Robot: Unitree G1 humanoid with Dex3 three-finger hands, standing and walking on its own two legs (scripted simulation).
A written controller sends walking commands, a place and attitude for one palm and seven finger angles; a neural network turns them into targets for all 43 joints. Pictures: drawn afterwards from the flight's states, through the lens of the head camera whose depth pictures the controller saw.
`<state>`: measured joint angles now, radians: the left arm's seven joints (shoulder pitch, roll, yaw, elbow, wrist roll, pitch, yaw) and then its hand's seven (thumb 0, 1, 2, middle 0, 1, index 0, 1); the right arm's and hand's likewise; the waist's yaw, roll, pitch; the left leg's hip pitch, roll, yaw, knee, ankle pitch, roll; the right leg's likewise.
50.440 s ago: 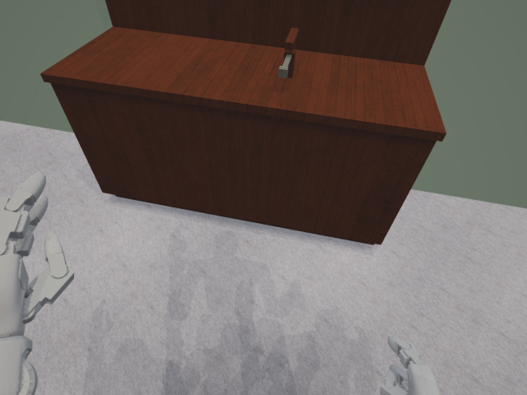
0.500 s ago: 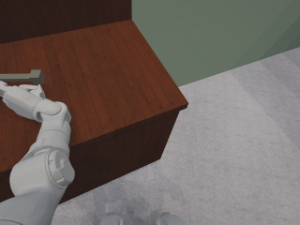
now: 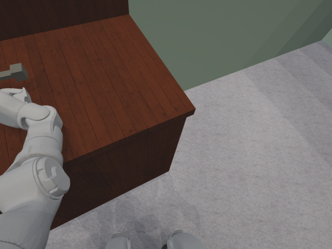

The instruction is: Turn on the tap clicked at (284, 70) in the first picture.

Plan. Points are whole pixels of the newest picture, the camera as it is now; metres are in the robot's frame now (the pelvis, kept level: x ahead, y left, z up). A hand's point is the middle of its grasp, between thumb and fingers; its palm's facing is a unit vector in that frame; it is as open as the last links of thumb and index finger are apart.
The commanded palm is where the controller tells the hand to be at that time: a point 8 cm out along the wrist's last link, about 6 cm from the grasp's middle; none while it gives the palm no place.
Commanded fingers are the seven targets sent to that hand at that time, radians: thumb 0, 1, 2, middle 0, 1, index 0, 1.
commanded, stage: lift the hand up off the lever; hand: left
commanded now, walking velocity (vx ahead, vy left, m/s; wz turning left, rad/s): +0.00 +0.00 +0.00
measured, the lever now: (19, 72) +0.55 +0.29 +0.07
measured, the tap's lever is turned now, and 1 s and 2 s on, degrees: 86 86 86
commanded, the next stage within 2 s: none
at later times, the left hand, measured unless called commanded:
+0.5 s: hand (10, 87) +0.49 +0.29 +0.08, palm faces +0.86 -0.51 -0.08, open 7.8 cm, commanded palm +0.43 +0.29 +0.09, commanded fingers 0.00 0.90 0.90 -0.15 -0.15 -0.15 -0.15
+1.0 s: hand (4, 87) +0.48 +0.29 +0.10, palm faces +0.86 -0.51 -0.08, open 7.7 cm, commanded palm +0.42 +0.30 +0.11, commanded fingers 0.00 0.90 0.90 -0.15 -0.15 -0.15 -0.15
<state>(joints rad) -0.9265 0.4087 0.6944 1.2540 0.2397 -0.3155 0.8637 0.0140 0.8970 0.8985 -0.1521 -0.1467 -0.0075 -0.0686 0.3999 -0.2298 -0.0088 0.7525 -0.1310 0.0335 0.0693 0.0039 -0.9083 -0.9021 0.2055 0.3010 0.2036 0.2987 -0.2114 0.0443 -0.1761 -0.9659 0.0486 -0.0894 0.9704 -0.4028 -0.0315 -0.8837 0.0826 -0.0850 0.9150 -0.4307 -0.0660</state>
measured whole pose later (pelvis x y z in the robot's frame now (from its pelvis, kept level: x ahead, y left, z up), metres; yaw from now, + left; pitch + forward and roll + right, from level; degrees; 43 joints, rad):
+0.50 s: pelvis +0.02 +0.02 +0.01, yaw +0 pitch +19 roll -3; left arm -0.80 0.29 0.61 1.07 0.17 -0.29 0.80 0.01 0.90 0.90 -0.19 -0.16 -0.15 -0.15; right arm 0.38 -0.23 -0.03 0.75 -0.12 0.05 0.09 0.00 -0.91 -0.90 0.20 0.30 0.20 0.30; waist -0.16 0.05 -0.18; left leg -0.83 0.03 -0.07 0.91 -0.42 -0.01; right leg -0.73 0.06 -0.06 0.83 -0.44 -0.04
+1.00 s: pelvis +0.01 +0.02 +0.02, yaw +1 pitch +17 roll -3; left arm -0.80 0.26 0.60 1.04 0.16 -0.22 0.81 0.01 0.90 0.90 -0.19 -0.17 -0.18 -0.17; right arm 0.35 -0.22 -0.03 0.76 -0.12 0.06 0.07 0.00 -0.91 -0.90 0.21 0.30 0.20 0.30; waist -0.15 0.04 -0.16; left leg -0.77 0.02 -0.07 0.87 -0.39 -0.01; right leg -0.68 0.05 -0.06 0.80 -0.42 -0.03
